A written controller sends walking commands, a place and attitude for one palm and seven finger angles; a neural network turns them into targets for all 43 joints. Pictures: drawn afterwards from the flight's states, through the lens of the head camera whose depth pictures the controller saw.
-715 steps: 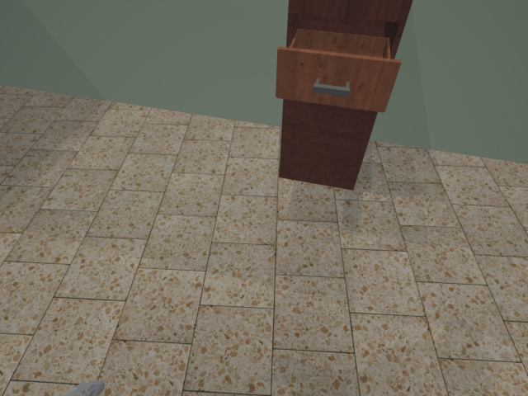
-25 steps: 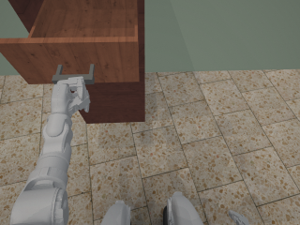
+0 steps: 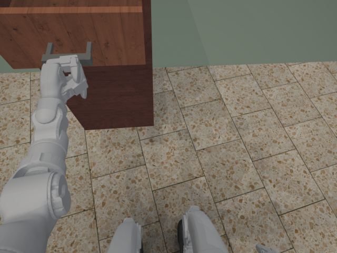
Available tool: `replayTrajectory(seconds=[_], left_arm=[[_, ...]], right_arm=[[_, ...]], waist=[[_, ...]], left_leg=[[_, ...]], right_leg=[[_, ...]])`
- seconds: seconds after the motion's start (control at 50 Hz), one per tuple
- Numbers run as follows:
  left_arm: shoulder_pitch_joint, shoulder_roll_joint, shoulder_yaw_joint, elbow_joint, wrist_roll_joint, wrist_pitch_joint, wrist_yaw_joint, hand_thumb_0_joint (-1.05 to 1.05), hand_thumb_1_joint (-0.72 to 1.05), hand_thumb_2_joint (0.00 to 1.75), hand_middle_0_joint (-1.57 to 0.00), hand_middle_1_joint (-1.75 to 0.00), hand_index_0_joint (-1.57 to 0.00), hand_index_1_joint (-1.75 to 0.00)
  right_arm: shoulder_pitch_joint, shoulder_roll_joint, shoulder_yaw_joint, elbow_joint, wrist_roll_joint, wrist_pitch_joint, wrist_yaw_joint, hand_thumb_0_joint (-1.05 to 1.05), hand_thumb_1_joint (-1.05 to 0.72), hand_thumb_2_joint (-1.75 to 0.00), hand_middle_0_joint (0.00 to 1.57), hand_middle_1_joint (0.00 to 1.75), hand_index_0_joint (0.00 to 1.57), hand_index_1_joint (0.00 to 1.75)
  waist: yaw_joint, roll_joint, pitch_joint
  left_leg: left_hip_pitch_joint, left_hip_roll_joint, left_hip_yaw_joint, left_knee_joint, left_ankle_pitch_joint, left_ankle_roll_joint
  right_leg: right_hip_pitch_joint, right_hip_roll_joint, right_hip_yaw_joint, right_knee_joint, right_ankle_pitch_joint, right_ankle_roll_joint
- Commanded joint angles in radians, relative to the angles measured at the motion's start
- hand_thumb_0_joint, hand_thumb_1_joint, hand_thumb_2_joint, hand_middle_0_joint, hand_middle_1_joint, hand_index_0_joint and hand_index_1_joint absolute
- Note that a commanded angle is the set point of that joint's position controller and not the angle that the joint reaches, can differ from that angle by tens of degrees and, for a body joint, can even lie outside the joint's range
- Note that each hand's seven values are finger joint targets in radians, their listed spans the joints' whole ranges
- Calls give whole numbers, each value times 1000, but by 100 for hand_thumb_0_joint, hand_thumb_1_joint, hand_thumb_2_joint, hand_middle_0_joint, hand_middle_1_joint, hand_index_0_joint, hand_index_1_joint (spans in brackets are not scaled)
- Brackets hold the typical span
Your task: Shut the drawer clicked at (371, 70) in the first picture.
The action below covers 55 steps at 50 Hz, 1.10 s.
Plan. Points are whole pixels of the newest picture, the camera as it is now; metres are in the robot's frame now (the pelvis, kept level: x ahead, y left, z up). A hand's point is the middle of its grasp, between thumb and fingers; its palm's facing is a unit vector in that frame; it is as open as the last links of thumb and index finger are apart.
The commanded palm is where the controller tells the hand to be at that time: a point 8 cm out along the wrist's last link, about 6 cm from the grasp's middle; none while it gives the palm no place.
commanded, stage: push the drawer shut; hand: left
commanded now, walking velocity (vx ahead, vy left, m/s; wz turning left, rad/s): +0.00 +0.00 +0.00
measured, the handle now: (69, 53) +0.57 +0.20 +0.07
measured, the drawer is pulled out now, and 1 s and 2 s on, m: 0.13 0.01 0.00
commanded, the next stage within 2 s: pull the fist back off the drawer in 1.34 s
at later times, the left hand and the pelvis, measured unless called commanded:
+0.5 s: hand (84, 57) +0.57 +0.17 +0.06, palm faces +0.01 -1.00 -0.04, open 3.0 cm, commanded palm +0.56 +0.22 +0.07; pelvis +0.01 +0.01 -0.01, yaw -2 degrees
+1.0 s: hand (85, 41) +0.62 +0.17 +0.07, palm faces +0.01 -1.00 -0.04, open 3.2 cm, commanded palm +0.61 +0.20 +0.07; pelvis +0.01 +0.01 -0.01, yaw -2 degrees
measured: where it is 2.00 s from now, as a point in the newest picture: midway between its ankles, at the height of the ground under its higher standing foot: outside the picture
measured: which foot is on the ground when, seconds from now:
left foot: down 0.00-1.00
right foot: down 0.00-1.00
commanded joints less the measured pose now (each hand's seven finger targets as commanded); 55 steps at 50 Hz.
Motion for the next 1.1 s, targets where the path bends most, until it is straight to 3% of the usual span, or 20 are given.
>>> replayTrajectory(seconds=[0.0,0.04,0.08,0.12,0.14,0.18,0.22,0.3,0.36,0.4,0.42,0.46,0.52,0.56,0.72,0.82,0.84,0.9,0.98,1.08], left_arm=[[-537,297,77,-189,-18,-50,9,0,90,90,-140,-160,-140,-160],[-571,279,54,-186,-14,-41,1,0,90,90,-140,-160,-140,-160],[-581,308,75,-150,-13,-31,1,0,90,90,-140,-160,-140,-160],[-604,343,91,-153,-4,-27,0,0,90,90,-140,-160,-140,-160],[-610,352,97,-152,-1,-26,1,0,90,90,-140,-160,-140,-160],[-628,335,86,-141,0,-22,1,0,90,90,-140,-160,-140,-160],[-646,347,85,-141,12,-20,4,0,90,90,-140,-160,-140,-160],[-679,387,109,-112,24,-10,15,0,90,90,-140,-160,-140,-160],[-722,398,99,-89,39,6,16,0,90,90,-140,-160,-140,-160],[-731,441,133,-121,43,-1,16,0,90,90,-140,-160,-140,-160],[-712,438,124,-97,50,4,14,0,90,90,-140,-160,-140,-160],[-751,398,95,-88,46,12,15,0,90,90,-140,-160,-140,-160],[-763,452,125,-100,58,8,17,0,90,90,-140,-160,-140,-160],[-772,424,105,-80,60,18,19,0,90,90,-140,-160,-140,-160],[-850,478,115,-39,89,36,30,0,90,90,-140,-160,-140,-160],[-879,517,135,-58,97,37,25,0,90,90,-140,-160,-140,-160],[-867,525,143,-47,97,41,24,0,90,90,-140,-160,-140,-160],[-915,518,117,-35,106,52,22,0,90,90,-140,-160,-140,-160],[-949,567,143,-31,117,62,24,0,90,90,-140,-160,-140,-160],[-1010,607,139,6,133,84,19,0,90,90,-140,-160,-140,-160]], right_arm=[[164,-170,-58,-56,-3,-9,-8,0,-90,-90,20,30,20,30],[166,-167,-54,-57,-4,-5,-6,0,-90,-90,20,30,20,30],[180,-174,-52,-58,-7,0,-6,0,-90,-90,20,30,20,30],[189,-176,-51,-58,-9,4,-5,0,-90,-90,20,30,20,30],[196,-179,-51,-57,-11,7,-5,0,-90,-90,20,30,20,30],[207,-179,-51,-58,-14,10,-3,0,-90,-90,20,30,20,30],[218,-181,-49,-53,-18,18,2,0,-90,-90,20,30,20,30],[239,-187,-48,-50,-23,29,4,0,-90,-90,20,30,20,30],[250,-187,-43,-46,-25,36,4,0,-90,-90,20,30,20,30],[266,-192,-46,-49,-31,40,8,0,-90,-90,20,30,20,30],[267,-190,-44,-50,-31,46,8,0,-90,-90,20,30,20,30],[271,-189,-42,-43,-33,49,12,0,-90,-90,20,30,20,30],[286,-193,-41,-47,-37,58,13,0,-90,-90,20,30,20,30],[292,-192,-39,-41,-39,64,18,0,-90,-90,20,30,20,30],[318,-197,-32,-31,-45,79,22,0,-90,-90,20,30,20,30],[335,-198,-31,-34,-51,88,28,0,-90,-90,20,30,20,30],[339,-200,-30,-36,-50,92,28,0,-90,-90,20,30,20,30],[341,-200,-25,-31,-50,95,29,0,-90,-90,20,30,20,30],[358,-204,-21,-34,-55,97,30,0,-90,-90,20,30,20,30],[364,-208,-11,-31,-54,99,29,0,-90,-90,20,30,20,30]], waist=[[-51,43,-503],[-61,89,-500],[-68,58,-482],[-66,101,-514],[-70,85,-518],[-84,84,-523],[-80,137,-532],[-99,95,-538],[-114,126,-506],[-101,174,-590],[-100,163,-578],[-127,147,-528],[-116,191,-577],[-131,181,-550],[-163,201,-536],[-163,249,-604],[-164,225,-597],[-185,256,-571],[-192,263,-603],[-220,263,-570]], left_leg=[[151,-20,2,-154,203,38],[157,-19,4,-150,199,37],[140,-17,-4,-149,194,40],[146,-15,-3,-142,209,38],[153,-12,-9,-142,221,38],[166,-11,-12,-135,243,40],[192,-7,-21,-140,262,32],[162,-3,-20,-126,263,39],[139,-2,-19,-125,244,41],[203,-1,-26,-117,312,35],[203,1,-29,-116,328,33],[188,6,-30,-116,309,36],[220,8,-39,-113,354,29],[223,11,-41,-111,361,29],[204,16,-48,-94,367,32],[238,18,-51,-79,430,27],[224,19,-50,-76,436,29],[214,22,-54,-73,416,31],[201,21,-55,-62,423,35],[148,24,-55,-48,382,43]], right_leg=[[365,31,49,-132,130,-6],[340,31,48,-131,124,-7],[330,36,41,-130,111,-8],[329,34,44,-125,121,-7],[325,35,39,-123,126,-7],[313,39,36,-120,144,-8],[285,38,28,-114,139,-10],[296,42,31,-118,149,-6],[279,41,33,-123,133,-5],[284,45,26,-108,177,-11],[280,45,24,-106,187,-12],[249,46,21,-117,170,-7],[253,48,17,-103,196,-13],[235,50,13,-109,197,-11],[203,54,8,-105,197,-11],[220,56,8,-94,252,-15],[229,58,8,-95,263,-15],[196,59,7,-95,243,-15],[211,61,8,-89,258,-16],[188,61,7,-90,227,-14]])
